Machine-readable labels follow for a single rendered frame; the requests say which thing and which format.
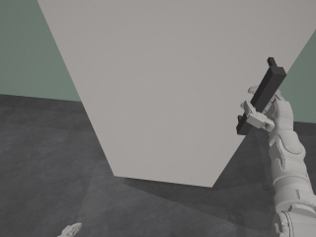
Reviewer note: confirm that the right robot upper arm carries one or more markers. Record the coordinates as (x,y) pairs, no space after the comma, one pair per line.
(290,224)

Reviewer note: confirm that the fridge door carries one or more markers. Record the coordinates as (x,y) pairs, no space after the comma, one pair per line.
(162,81)

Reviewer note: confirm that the handle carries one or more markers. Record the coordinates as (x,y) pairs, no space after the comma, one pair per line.
(269,85)

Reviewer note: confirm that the robot right hand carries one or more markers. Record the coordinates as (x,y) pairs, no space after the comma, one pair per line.
(278,116)

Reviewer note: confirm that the robot left hand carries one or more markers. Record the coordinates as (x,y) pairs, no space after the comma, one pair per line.
(70,231)

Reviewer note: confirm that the right robot forearm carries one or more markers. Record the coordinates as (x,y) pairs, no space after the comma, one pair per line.
(293,189)

